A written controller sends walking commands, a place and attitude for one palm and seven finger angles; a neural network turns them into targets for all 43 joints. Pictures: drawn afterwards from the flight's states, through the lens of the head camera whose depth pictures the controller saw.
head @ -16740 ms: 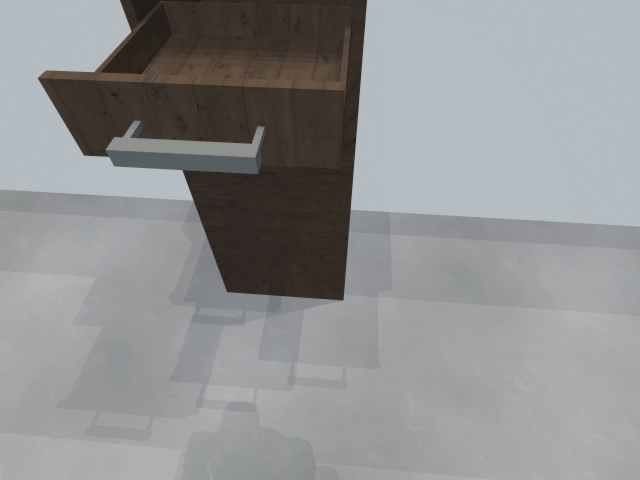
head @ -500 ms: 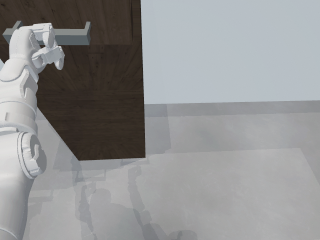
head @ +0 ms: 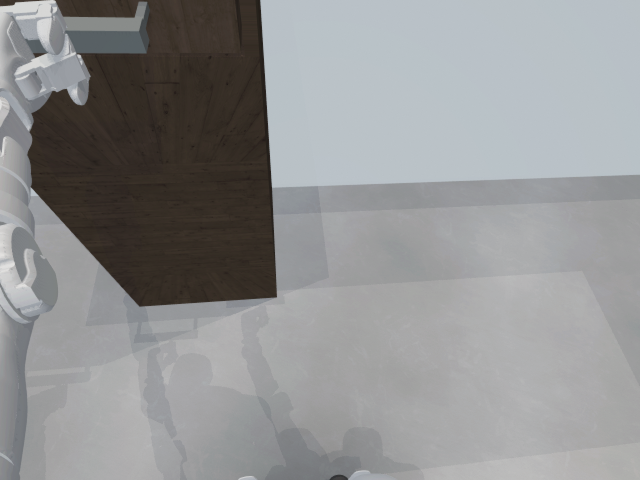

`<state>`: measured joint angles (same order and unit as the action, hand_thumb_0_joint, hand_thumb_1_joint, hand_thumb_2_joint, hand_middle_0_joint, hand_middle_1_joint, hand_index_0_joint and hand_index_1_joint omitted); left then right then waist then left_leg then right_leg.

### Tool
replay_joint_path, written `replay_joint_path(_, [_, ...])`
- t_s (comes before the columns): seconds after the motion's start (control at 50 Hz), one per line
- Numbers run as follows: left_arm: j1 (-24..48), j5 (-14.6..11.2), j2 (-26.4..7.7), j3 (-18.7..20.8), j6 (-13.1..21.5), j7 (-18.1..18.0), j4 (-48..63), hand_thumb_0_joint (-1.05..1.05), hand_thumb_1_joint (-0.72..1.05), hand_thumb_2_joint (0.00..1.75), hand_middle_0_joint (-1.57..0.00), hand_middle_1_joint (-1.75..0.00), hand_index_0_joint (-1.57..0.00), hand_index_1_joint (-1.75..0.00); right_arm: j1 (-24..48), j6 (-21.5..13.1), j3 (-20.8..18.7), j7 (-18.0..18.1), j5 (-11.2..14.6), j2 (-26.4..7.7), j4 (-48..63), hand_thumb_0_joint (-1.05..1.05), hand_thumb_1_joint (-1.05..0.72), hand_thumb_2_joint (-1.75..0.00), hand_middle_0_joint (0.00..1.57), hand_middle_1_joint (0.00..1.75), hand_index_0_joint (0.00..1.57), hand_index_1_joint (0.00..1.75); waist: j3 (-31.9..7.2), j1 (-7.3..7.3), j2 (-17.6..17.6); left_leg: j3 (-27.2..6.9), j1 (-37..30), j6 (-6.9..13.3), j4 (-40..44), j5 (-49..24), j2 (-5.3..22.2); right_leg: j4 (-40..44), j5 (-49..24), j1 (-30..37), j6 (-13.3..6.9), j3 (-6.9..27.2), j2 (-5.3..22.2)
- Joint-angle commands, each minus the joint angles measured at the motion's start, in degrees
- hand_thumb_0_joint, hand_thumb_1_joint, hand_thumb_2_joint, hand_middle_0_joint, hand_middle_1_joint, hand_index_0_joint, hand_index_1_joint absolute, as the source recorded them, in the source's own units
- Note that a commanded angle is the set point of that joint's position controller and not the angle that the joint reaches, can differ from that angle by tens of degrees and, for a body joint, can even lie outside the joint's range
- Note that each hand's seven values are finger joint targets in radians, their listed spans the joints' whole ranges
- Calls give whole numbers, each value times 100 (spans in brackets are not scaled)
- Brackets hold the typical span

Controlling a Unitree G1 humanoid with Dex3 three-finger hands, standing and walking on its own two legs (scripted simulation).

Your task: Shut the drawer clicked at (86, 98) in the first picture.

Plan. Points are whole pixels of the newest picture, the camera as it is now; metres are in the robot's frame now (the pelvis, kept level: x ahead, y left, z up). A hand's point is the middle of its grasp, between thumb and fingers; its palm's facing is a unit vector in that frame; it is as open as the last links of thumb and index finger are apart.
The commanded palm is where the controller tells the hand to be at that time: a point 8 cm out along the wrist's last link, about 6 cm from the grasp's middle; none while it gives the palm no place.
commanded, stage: pull the fist back off the drawer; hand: left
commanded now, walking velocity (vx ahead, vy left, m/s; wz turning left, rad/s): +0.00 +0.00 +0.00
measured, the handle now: (62, 22) +0.62 +0.24 +0.19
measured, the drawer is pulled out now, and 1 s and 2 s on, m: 0.00 0.00 0.00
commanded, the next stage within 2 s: draw the hand back to the body in 0.74 s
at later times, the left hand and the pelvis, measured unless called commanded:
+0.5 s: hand (82, 64) +0.54 +0.20 +0.19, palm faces +0.02 -1.00 -0.01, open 3.3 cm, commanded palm +0.52 +0.24 +0.19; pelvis +0.00 +0.00 +0.00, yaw +0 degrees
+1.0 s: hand (85, 87) +0.50 +0.20 +0.19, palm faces -0.02 -1.00 -0.01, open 3.3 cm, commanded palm +0.45 +0.25 +0.19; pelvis +0.04 +0.00 +0.01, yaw -3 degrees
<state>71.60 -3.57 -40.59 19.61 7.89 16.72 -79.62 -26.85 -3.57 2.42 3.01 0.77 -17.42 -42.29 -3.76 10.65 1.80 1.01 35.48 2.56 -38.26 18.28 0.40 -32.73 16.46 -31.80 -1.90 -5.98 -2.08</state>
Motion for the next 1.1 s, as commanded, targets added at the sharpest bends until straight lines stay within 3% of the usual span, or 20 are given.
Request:
replay_joint_path(0.0, [3519,-181,-779,-147,375,-14,1336,0,90,90,-140,-160,-140,-160,-1085,-163,-341,145,8,-1137,81,0,-90,-90,20,30,20,30,-1862,587,747,-601,-2147,-21,285,-1285,256,500,-841,-310,163,561,-8])
replay_joint_path(0.04, [3548,-229,-783,-114,379,-5,1399,0,90,90,-140,-160,-140,-160,-1119,-217,-337,155,1,-1159,61,0,-90,-90,20,30,20,30,-1945,581,713,-590,-2089,3,286,-1253,241,503,-849,-210,153,572,-10])
replay_joint_path(0.06, [3572,-192,-995,-15,393,7,1417,0,90,90,-140,-160,-140,-160,-1143,-207,-337,165,-2,-1164,61,0,-90,-90,20,30,20,30,-2094,547,755,-597,-2072,-9,265,-1321,240,457,-910,-121,154,575,4])
replay_joint_path(0.16, [3572,-159,-969,-20,353,21,1449,0,90,90,-140,-160,-140,-160,-1176,-216,-330,134,-9,-1127,105,0,-90,-90,20,30,20,30,-2219,508,860,-602,-2092,-9,250,-1343,195,444,-915,-64,139,563,-17])
replay_joint_path(0.22, [3477,-146,-785,-152,302,-6,1435,0,90,90,-140,-160,-140,-160,-1143,-224,-331,115,-4,-1116,152,0,-90,-90,20,30,20,30,-2021,517,926,-612,-2060,-13,299,-1145,191,482,-722,-213,131,550,-24])
replay_joint_path(0.34, [3216,-106,-1115,161,280,-47,1389,0,90,90,-140,-160,-140,-160,-1166,-195,-344,98,-25,-1133,213,0,-90,-90,20,30,20,30,-1986,424,663,-577,-1818,20,290,-1098,162,480,-759,11,115,578,-18])
replay_joint_path(0.4, [3051,-132,-857,11,285,0,1541,0,90,90,-140,-160,-140,-160,-1102,-188,-355,67,-16,-1076,305,0,-90,-90,20,30,20,30,-2095,372,788,-541,-1987,6,293,-1238,153,460,-882,31,124,573,-24])
replay_joint_path(0.46, [2817,-161,-1101,228,318,29,1692,0,90,90,-140,-160,-140,-160,-1075,-132,-364,66,-8,-1077,370,0,-90,-90,20,30,20,30,-2272,267,625,-498,-1943,25,282,-1454,142,409,-1193,347,116,598,-20])
replay_joint_path(0.52, [2462,-224,-722,36,286,109,1802,0,90,90,-140,-160,-140,-160,-966,-109,-371,47,13,-1022,466,0,-90,-90,20,30,20,30,-2178,175,685,-459,-2059,8,327,-1537,137,411,-1272,365,106,555,-33])
replay_joint_path(0.58, [2012,-290,-974,321,278,123,2031,0,90,90,-140,-160,-140,-160,-898,-48,-394,41,42,-1015,560,0,-90,-90,20,30,20,30,-2356,-20,559,-417,-2137,18,327,-1842,143,370,-1587,656,92,556,-31])
replay_joint_path(0.6, [1933,-327,-737,162,262,145,2157,0,90,90,-140,-160,-140,-160,-836,-38,-392,45,52,-988,609,0,-90,-90,20,30,20,30,-2338,-22,627,-408,-2220,11,339,-1965,140,355,-1681,648,83,534,-31])
replay_joint_path(0.64, [1942,-359,-649,149,255,124,2382,0,90,90,-140,-160,-140,-160,-768,-25,-396,33,52,-969,622,0,-90,-90,20,30,20,30,-2276,-41,720,-405,-2321,9,325,-2163,135,346,-1799,655,68,510,-33])
replay_joint_path(0.7, [1781,-400,-864,430,214,23,2532,0,90,90,-140,-160,-140,-160,-700,19,-414,27,63,-960,675,0,-90,-90,20,30,20,30,-2267,-144,499,-399,-2349,11,353,-2358,154,329,-1978,800,80,498,-46])
replay_joint_path(0.74, [1680,-382,-1218,762,255,-74,2786,0,90,90,-140,-160,-140,-160,-679,49,-427,21,55,-970,718,0,-90,-90,20,30,20,30,-2434,-260,360,-370,-2328,35,317,-2718,139,259,-2362,1102,71,518,-43])
replay_joint_path(0.82, [1255,-368,-658,433,235,-126,3378,0,90,90,-140,-160,-140,-160,-499,91,-461,-45,82,-856,838,0,-90,-90,20,30,20,30,-2623,-357,724,-377,-2881,-28,234,-3691,189,204,-2735,1054,89,489,-47])
replay_joint_path(0.86, [257,-481,-587,571,123,-91,3737,0,90,90,-140,-160,-140,-160,-392,127,-504,-86,105,-852,977,0,-90,-90,20,30,20,30,-2846,-594,628,-366,-3081,-32,216,-4330,228,182,-3034,1289,80,488,-47])
replay_joint_path(0.94, [-1273,-836,-186,535,-348,91,4751,0,90,90,-140,-160,-140,-160,48,169,-504,-138,207,-797,1355,0,-90,-90,20,30,20,30,-2708,-907,252,-217,-2971,28,355,-4674,210,215,-3637,1981,76,486,4])
replay_joint_path(0.96, [-1554,-900,-258,649,-484,105,5077,0,90,90,-140,-160,-140,-160,193,165,-509,-138,243,-774,1434,0,-90,-90,20,30,20,30,-2579,-975,197,-165,-2906,43,419,-4584,216,242,-3759,2104,96,496,31])
replay_joint_path(1.02, [-1896,-1031,-234,743,-816,84,5841,0,90,90,-140,-160,-140,-160,567,153,-462,-104,306,-744,1595,0,-90,-90,20,30,20,30,-2062,-979,-177,-127,-2637,61,654,-3625,168,369,-3343,2179,91,479,41])
replay_joint_path(1.08, [-1967,-1073,-280,885,-944,-44,6464,0,90,90,-140,-160,-140,-160,894,120,-403,-39,330,-682,1673,0,-90,-90,20,30,20,30,-1753,-964,-33,-139,-2654,66,747,-3195,116,420,-3066,2151,48,504,50])
